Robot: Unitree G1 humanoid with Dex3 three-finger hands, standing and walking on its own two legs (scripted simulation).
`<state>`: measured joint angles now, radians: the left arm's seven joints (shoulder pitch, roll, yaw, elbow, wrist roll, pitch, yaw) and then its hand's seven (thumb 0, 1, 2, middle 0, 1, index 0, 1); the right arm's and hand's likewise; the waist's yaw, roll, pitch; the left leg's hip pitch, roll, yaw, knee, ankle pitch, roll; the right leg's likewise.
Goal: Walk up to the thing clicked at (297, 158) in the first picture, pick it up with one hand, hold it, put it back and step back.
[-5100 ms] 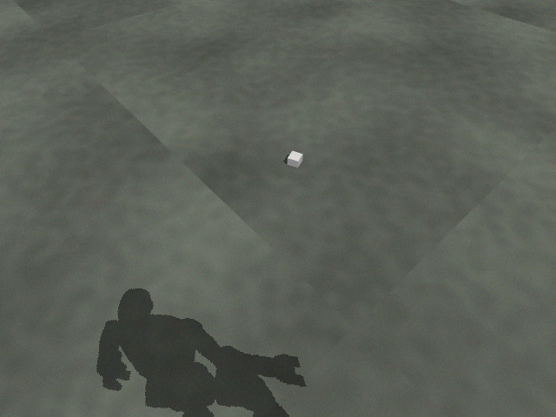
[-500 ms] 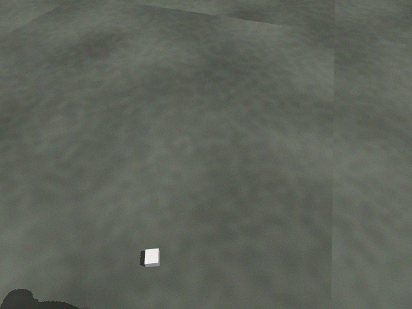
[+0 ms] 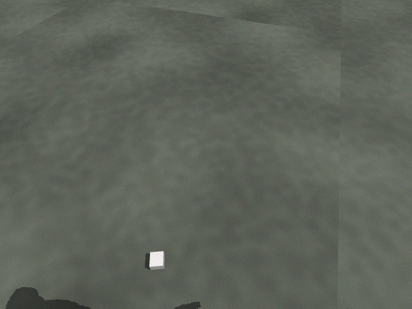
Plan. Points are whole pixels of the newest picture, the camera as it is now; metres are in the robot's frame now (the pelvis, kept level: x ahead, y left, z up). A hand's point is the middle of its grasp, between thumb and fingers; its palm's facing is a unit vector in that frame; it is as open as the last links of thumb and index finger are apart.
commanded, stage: walk up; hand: left
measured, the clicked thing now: (157, 260) +0.45 +0.25 -0.76
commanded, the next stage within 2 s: stand in 0.30 s
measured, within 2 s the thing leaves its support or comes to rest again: neither
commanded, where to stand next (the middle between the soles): +0.08 -0.02 m, yaw +1 degrees
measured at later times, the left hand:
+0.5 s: hand out of the picture +0.09 +0.25 -0.15, palm faces -0.03 -0.94 -0.33, open 7.4 cm
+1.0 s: hand out of the picture +0.06 +0.26 -0.16, palm faces -0.02 -0.94 -0.34, open 7.4 cm
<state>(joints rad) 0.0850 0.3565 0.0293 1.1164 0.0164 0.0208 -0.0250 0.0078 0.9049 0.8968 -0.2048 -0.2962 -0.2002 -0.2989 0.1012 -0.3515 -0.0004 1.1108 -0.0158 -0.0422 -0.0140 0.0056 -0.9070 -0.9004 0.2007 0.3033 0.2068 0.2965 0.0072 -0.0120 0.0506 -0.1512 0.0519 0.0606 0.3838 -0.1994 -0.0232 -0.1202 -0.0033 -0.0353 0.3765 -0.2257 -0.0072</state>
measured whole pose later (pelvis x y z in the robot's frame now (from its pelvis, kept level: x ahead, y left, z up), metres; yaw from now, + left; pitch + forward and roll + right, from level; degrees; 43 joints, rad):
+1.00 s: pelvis +0.00 +0.00 +0.00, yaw +0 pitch -2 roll +0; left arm 0.10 0.35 0.00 1.16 0.01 -0.01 0.00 0.01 0.90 0.90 -0.21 -0.30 -0.20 -0.30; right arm 0.09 -0.34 0.00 1.16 -0.01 -0.01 0.01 0.01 -0.91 -0.90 0.20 0.30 0.21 0.30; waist 0.00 0.00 0.05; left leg -0.12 0.04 0.06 0.30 -0.15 -0.02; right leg -0.08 -0.01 -0.04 0.29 -0.18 0.00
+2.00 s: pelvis +0.00 +0.00 +0.00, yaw +1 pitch -2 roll +0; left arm 0.11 0.35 -0.01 1.14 0.01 -0.01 0.00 0.01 0.90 0.90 -0.21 -0.30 -0.20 -0.30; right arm 0.11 -0.34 0.00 1.15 -0.01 -0.01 0.01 0.01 -0.91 -0.90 0.20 0.30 0.21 0.30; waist 0.00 0.00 0.05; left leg -0.11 0.04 0.05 0.31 -0.16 -0.02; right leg -0.08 -0.01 -0.05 0.30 -0.19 0.00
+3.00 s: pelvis +0.01 +0.00 +0.00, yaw +1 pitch -2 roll +0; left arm 0.13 0.36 0.03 1.11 0.03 0.01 -0.01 0.01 0.90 0.90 -0.21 -0.30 -0.20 -0.30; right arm 0.13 -0.34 -0.01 1.12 -0.02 -0.03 -0.01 0.01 -0.91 -0.90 0.20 0.30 0.21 0.30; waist 0.00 -0.01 0.04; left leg -0.11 0.04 0.05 0.32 -0.18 -0.02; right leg -0.08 -0.01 -0.04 0.32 -0.22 -0.01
